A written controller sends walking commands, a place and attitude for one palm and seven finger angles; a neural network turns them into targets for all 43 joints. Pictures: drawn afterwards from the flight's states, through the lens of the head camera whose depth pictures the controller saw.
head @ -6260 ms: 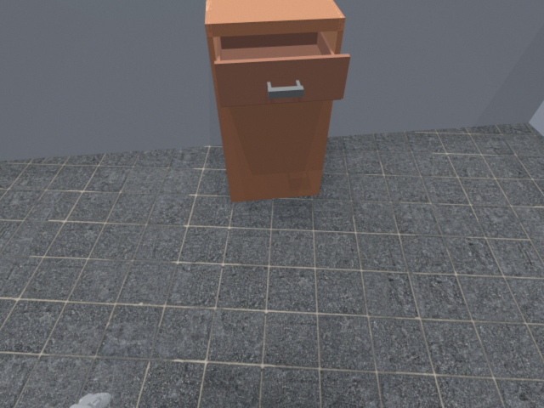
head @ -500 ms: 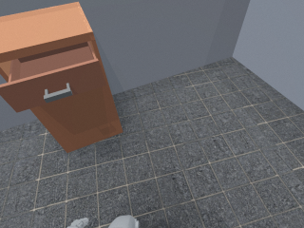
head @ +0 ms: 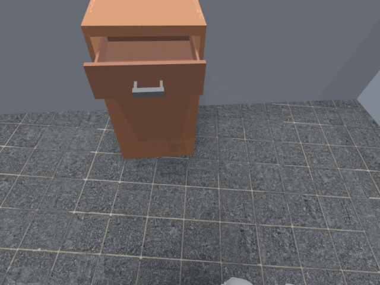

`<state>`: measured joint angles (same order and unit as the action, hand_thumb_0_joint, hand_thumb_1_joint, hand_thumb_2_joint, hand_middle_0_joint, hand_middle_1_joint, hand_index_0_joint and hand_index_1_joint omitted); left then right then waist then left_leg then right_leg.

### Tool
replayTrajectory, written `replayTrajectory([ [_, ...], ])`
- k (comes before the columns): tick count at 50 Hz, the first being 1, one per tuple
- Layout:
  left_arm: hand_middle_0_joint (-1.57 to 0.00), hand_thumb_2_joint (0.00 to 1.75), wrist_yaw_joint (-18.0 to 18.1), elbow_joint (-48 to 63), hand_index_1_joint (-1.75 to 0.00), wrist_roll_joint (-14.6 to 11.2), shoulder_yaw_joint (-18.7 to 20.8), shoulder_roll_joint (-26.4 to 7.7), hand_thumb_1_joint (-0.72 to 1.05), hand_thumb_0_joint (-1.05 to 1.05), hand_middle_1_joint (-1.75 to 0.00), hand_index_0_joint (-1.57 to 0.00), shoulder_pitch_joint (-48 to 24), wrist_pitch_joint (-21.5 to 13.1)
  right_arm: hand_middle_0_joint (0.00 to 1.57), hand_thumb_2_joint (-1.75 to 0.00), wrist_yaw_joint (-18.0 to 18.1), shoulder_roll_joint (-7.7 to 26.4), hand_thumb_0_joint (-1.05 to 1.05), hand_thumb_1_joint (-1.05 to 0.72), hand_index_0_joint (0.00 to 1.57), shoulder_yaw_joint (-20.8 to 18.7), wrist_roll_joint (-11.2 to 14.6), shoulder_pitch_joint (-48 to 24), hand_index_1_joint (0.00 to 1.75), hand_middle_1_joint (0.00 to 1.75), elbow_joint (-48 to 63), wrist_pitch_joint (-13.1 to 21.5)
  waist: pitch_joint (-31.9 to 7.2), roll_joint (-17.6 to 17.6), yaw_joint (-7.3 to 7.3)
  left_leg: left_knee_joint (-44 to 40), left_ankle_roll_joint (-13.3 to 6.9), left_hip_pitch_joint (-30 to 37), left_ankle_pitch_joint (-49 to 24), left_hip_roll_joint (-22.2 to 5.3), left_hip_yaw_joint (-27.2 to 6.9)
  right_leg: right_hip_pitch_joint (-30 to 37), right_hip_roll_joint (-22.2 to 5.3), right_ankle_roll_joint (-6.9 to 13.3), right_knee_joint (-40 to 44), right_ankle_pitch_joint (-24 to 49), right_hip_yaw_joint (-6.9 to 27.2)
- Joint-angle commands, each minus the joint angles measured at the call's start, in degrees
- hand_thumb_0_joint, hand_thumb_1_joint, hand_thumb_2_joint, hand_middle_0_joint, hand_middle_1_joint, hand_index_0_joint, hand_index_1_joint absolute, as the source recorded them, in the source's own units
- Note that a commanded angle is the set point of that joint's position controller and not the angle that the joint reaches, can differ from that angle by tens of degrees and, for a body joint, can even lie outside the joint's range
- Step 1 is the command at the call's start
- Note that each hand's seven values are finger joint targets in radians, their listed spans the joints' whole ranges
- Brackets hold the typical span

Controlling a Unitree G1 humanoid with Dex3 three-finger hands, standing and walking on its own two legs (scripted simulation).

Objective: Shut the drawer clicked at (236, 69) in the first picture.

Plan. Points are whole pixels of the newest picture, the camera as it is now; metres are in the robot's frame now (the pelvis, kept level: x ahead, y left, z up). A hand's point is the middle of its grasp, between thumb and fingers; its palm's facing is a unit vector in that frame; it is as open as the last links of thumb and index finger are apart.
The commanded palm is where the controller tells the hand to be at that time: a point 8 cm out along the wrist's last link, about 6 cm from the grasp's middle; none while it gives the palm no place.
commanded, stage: turn to face it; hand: left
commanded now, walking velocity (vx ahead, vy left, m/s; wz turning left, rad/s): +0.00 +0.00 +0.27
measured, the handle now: (148, 88) +0.71 +0.19 -0.04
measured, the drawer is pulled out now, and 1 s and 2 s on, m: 0.18 0.18 0.18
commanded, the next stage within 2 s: take the last steps up to it in 0.18 s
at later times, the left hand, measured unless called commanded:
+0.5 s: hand out of the picture -0.02 +0.15 -0.16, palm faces +0.21 -0.95 -0.23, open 7.3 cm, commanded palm none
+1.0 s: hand out of the picture +0.14 +0.18 -0.18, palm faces +0.10 -0.98 -0.16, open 7.4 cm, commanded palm none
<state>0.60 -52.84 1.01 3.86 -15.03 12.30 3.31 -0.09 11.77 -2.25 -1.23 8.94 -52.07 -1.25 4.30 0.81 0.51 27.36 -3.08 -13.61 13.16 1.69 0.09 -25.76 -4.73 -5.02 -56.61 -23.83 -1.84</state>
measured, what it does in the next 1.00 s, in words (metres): steps on the spot: right foot, then left foot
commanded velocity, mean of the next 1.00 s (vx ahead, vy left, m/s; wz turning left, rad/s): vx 0.22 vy -0.08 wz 0.03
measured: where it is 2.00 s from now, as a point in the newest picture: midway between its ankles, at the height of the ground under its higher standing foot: (197, 263)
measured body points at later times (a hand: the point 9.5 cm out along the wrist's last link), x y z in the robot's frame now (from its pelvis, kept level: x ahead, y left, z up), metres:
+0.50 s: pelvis -0.01 -0.03 +0.00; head +0.00 -0.05 +0.45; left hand -0.03 +0.20 -0.14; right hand +0.06 -0.28 -0.15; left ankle -0.06 +0.11 -0.69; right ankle +0.00 -0.13 -0.74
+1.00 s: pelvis +0.10 -0.01 +0.00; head +0.11 +0.00 +0.45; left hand +0.13 +0.23 -0.16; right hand +0.01 -0.21 -0.15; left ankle -0.03 +0.10 -0.74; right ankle +0.24 -0.13 -0.69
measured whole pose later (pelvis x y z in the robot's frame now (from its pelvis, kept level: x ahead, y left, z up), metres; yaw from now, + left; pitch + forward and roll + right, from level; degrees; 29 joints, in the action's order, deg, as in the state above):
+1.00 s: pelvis +0.10 -0.01 +0.00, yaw +6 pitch -1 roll +0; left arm -2.1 -60.4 1.4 3.6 -11.1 10.6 1.1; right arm 2.0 5.0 -1.7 -1.9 27.1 -65.9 3.5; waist 3.4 1.6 -2.4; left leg 17.5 2.0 4.2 19.9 -3.6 8.7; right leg -34.3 -6.2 -0.3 -49.1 -9.8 -4.7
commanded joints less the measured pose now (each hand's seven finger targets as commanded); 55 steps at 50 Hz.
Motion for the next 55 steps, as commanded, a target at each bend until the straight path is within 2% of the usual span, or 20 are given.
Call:
replayTrajectory([
  [1, -0.2, 0.9, 0.52, 4.75, -0.3, -0.39, 0.25, -2.55, 0.9, 0.0, -0.3, -0.2, -1.87, -1.4, 0.2, -0.9, 0.87, 11.42, 0.0, -0.9, 0.2, -3.14, -0.11, 3.53, 0.3, 0.3, 1.97, 0.34, -5.87, -8.37, -2.31, -7.74, -7.54, 6.34, -21.76, -15.03, -15.37, 0.81, 1.09, 0.5, 6.85, -1.5, 0.4],
  [7, -0.2, 0.9, 1.22, 2.75, -0.3, -0.65, 0.08, -2.53, 0.9, 0.0, -0.3, -0.2, 3.74, -2.71, 0.2, -0.9, 0.7, 9.66, 0.0, -0.9, 0.2, -2.93, 0.33, 1.83, 0.3, 0.3, 1.28, 0.14, -6.8, -6.95, 0.64, -3.04, -4.92, -0.99, -19.56, -11.88, -16.68, 15.93, 2.88, 2.0, 27.84, 9.32, -0.17],
  [8, -0.2, 0.9, 1.49, 2.41, -0.3, -0.44, 0.32, -3.51, 0.9, 0.0, -0.3, -0.2, 5.06, -3.31, 0.2, -0.9, 0.51, 7.99, 0.0, -0.9, 0.2, -2.68, 0.68, 2.1, 0.3, 0.3, 1.1, 0.34, -7.24, -3.12, 1.39, 0.4, -2.33, -4.83, -13.68, -9.33, -15.08, 21.47, 0.17, 2.57, 35.23, 13.8, 2.19],
  [9, -0.2, 0.9, 1.88, 2.07, -0.3, 0.33, 0.97, -7.55, 0.9, 0.0, -0.3, -0.2, 5.54, -3.94, 0.2, -0.9, 0.22, 4.52, 0.0, -0.9, 0.2, -2.21, 1.24, 3.37, 0.3, 0.3, 1.46, 0.47, -7.45, 9.01, 0.98, 9.7, 1.88, -13.34, 0.98, -2.42, -7.43, 26.63, -11.48, 6.27, 39.34, 17.79, 14.36],
  [10, -0.2, 0.9, 1.58, 2.97, -0.3, 0.49, 1.28, -10.19, 0.9, 0.0, -0.3, -0.2, 5.78, -3.91, 0.2, -0.9, 0.26, 4.06, 0.0, -0.9, 0.2, -2.3, 0.92, 2.2, 0.3, 0.3, 2.96, 0.05, -5.86, 13.96, 1.81, 19.74, 3.95, -15.7, 18.82, 1.81, -3.29, 21.69, -21.14, 12.94, 41.27, 23.65, 20.68],
  [11, -0.2, 0.9, 1.67, 3.29, -0.3, 0.02, 1.4, -9.22, 0.9, 0.0, -0.3, -0.2, 4.88, -4.01, 0.2, -0.9, 0.39, 6.23, 0.0, -0.9, 0.2, -3.08, 0.21, 1.66, 0.3, 0.3, 2.14, -1.16, -5.07, 15.82, 1.71, 27.46, 3.73, -14.16, 19.78, -0.45, -6.23, 15.32, -20.12, 14.31, 42.43, 20.92, 20.03],
  [14, -0.2, 0.9, 1.57, 4.18, -0.3, -0.08, 0.46, -5.01, 0.9, 0.0, -0.3, -0.2, -0.55, -3.9, 0.2, -0.9, -0.28, 5.31, 0.0, -0.9, 0.2, -3.21, 0.19, 3.82, 0.3, 0.3, -1.21, -1.81, -1.75, 5.43, -1.37, 38.87, 4.64, -15.4, 10.75, -1.72, -4.15, 13.26, -12.81, 13.08, 41.01, 19.19, 10.02],
  [16, -0.2, 0.9, 1.22, 3.05, -0.3, -0.02, 0.14, -3.65, 0.9, 0.0, -0.3, -0.2, 1.4, -4.49, 0.2, -0.9, -0.47, 4.48, 0.0, -0.9, 0.2, -2.92, -0.19, 5.42, 0.3, 0.3, -2.32, -1.59, -2.53, 7.74, -0.84, 38.7, 5.23, -15.62, 7.24, -2.65, -2.62, 15.12, -10.66, 11.63, 42.86, 11.57, 7.31],
  [25, -0.2, 0.9, 0.18, -5.08, -0.3, 0.91, 0.2, -4.26, 0.9, 0.0, -0.3, -0.2, 11.63, -5.47, 0.2, -0.9, -0.87, 1.41, 0.0, -0.9, 0.2, -1.57, -0.3, 0.58, 0.3, 0.3, -2.66, 1.16, -0.33, 7.72, 3.04, 14.33, 3.66, -10.41, 12.2, -4.9, 4.53, 17.79, -11.61, 14.55, 47.27, -1.93, 9.73],
  [29, -0.2, 0.9, -0.29, -7.39, -0.3, -0.06, -0.01, -2.67, 0.9, 0.0, -0.3, -0.2, 9.55, -4.95, 0.2, -0.9, 0.15, 1.0, 0.0, -0.9, 0.2, -0.75, -0.19, 9.72, 0.3, 0.3, -6.74, 2.81, -2.14, 6.22, -1.47, -3.27, 3.09, 7.87, 3.54, -3.51, 7.81, 9.28, -6.32, 10.92, 39.9, -3.52, 3.65],
  [30, -0.2, 0.9, -0.58, -7.29, -0.3, -0.39, -0.59, -0.49, 0.9, 0.0, -0.3, -0.2, 9.11, -4.84, 0.2, -0.9, 0.7, 3.72, 0.0, -0.9, 0.2, -1.12, -0.1, 13.37, 0.3, 0.3, -8.32, 3.4, -2.87, -1.13, -3.22, -6.95, 2.07, 16.22, 6.04, -7.94, 1.78, 1.83, -3.96, 8.72, 32.85, -3.81, 1.35],
  [31, -0.2, 0.9, -1.0, -6.25, -0.3, -0.43, -1.26, 2.7, 0.9, 0.0, -0.3, -0.2, 8.35, -4.85, 0.2, -0.9, 1.12, 8.72, 0.0, -0.9, 0.2, -2.29, -0.59, 18.39, 0.3, 0.3, -9.66, 3.66, -2.67, -14.01, -5.33, -13.37, -2.27, 20.27, 15.29, -20.38, -14.97, -7.84, 1.03, 6.2, 19.18, -3.56, -4.47],
  [32, -0.2, 0.9, -1.29, -3.7, -0.3, 0.23, -1.22, 2.01, 0.9, 0.0, -0.3, -0.2, 4.38, -4.89, 0.2, -0.9, 1.55, 12.61, 0.0, -0.9, 0.2, -3.17, -0.59, 22.16, 0.3, 0.3, -9.59, 3.23, 0.13, -13.98, -6.78, -18.38, -6.16, 18.56, 17.73, -28.09, -24.74, -13.73, 2.15, 5.67, 9.12, -7.15, -4.81],
  [33, -0.2, 0.9, -1.19, -3.29, -0.3, 1.05, -0.61, 1.16, 0.9, 0.0, -0.3, -0.2, 1.37, -4.17, 0.2, -0.9, 2.04, 11.38, 0.0, -0.9, 0.2, -2.95, -0.91, 21.58, 0.3, 0.3, -10.4, 3.42, 2.85, -16.25, -7.05, -20.17, -6.46, 14.8, 17.81, -28.16, -23.77, -15.37, 0.54, 5.72, 1.02, -6.27, -1.19],
  [35, -0.2, 0.9, -2.13, -5.22, -0.3, 0.84, -0.08, 0.73, 0.9, 0.0, -0.3, -0.2, 1.95, -4.08, 0.2, -0.9, 2.25, 6.25, 0.0, -0.9, 0.2, -1.37, -0.53, 16.14, 0.3, 0.3, -9.13, 3.91, 7.87, -10.78, -3.88, -20.34, -5.09, 8.37, 10.37, -23.55, -14.69, -14.42, -2.03, 5.56, -4.2, 2.63, 1.04],
  [38, -0.2, 0.9, -2.56, -7.44, -0.3, 0.63, -0.24, 2.28, 0.9, 0.0, -0.3, -0.2, 5.41, -3.86, 0.2, -0.9, 2.58, 4.1, 0.0, -0.9, 0.2, -0.67, -0.08, 15.42, 0.3, 0.3, -9.09, 5.39, 4.45, -7.47, -1.4, -18.04, -3.67, 10.6, -10.04, -19.1, -4.33, -12.33, -1.6, 4.05, -5.89, 9.59, -0.3],
  [45, -0.2, 0.9, -2.74, -4.35, -0.3, 0.3, -0.5, 3.5, 0.9, 0.0, -0.3, -0.2, -2.16, -3.17, 0.2, -0.9, 2.87, 2.89, 0.0, -0.9, 0.2, -0.79, -0.12, 20.47, 0.3, 0.3, -11.43, 5.79, 5.48, -8.47, -2.02, -16.39, -4.34, 13.66, -20.12, -18.95, 0.92, -16.95, -2.39, 3.81, 1.04, 14.79, -1.96],
  [51, -0.2, 0.9, -2.92, -2.61, -0.3, -0.13, -0.15, 2.61, 0.9, 0.0, -0.3, -0.2, -7.1, -4.35, 0.2, -0.9, 2.52, 5.01, 0.0, -0.9, 0.2, -1.9, -0.76, 20.12, 0.3, 0.3, -12.4, 5.26, 4.74, -9.99, -2.49, -11.76, -3.57, 10.72, -26.13, -19.82, 2.56, -2.13, 0.72, 6.92, 17.92, 11.42, -5.47],
  [54, -0.2, 0.9, -2.18, -8.54, -0.3, 0.32, 1.4, -1.85, 0.9, 0.0, -0.3, -0.2, 11.18, -5.91, 0.2, -0.9, 1.96, 5.09, 0.0, -0.9, 0.2, -2.05, 0.03, 18.55, 0.3, 0.3, -12.5, 4.94, -5.61, -4.24, 5.81, 11.53, -0.05, 2.63, -30.08, -14.81, 6.73, 26.03, 3.42, 9.16, 26.02, 15.03, -6.32],
  [55, -0.2, 0.9, -1.32, -10.51, -0.3, 0.71, 3.04, -7.9, 0.9, 0.0, -0.3, -0.2, 18.59, -6.59, 0.2, -0.9, 1.25, 1.49, 0.0, -0.9, 0.2, -1.43, 0.82, 21.58, 0.3, 0.3, -11.83, 5.08, -14.34, 8.71, 8.04, 30.49, 1.94, -10.22, -6.51, -8.78, 9.74, 39.97, -10.79, 13.7, 29.84, 13.3, 10.71],
])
